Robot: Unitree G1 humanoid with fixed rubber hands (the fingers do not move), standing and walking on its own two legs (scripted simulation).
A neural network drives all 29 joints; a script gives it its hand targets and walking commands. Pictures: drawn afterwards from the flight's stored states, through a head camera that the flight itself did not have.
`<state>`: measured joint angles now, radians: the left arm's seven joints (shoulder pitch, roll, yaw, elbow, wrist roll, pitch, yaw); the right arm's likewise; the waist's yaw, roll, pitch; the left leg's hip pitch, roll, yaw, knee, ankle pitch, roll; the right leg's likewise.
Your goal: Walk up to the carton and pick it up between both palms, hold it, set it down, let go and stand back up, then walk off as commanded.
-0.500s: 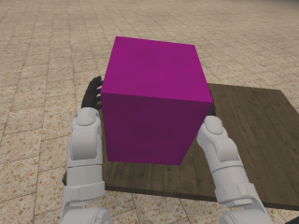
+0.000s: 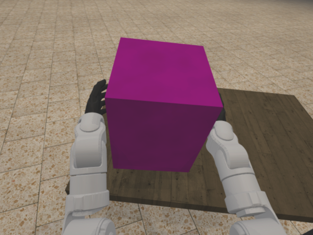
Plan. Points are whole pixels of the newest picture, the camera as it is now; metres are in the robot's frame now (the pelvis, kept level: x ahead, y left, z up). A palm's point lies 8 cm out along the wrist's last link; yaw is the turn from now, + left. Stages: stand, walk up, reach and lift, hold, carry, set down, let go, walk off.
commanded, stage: hold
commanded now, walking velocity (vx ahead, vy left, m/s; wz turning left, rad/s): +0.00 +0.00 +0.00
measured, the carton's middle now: (156, 109) +0.38 +0.00 +0.17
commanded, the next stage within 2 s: none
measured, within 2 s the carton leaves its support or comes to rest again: neither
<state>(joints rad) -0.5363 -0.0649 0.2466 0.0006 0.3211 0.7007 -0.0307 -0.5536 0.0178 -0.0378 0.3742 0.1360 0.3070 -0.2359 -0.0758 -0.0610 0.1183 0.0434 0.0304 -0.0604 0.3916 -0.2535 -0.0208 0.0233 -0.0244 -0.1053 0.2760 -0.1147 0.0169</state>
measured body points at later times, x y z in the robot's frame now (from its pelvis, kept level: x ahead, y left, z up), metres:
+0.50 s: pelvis +0.00 +0.00 +0.00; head -0.02 +0.03 +0.45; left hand +0.37 +0.15 +0.17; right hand +0.37 -0.14 +0.17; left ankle -0.01 +0.13 -0.75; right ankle +0.04 -0.13 -0.75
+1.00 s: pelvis +0.00 +0.00 +0.00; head -0.02 +0.04 +0.45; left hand +0.37 +0.15 +0.17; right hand +0.36 -0.14 +0.16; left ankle -0.01 +0.13 -0.75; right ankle +0.04 -0.13 -0.75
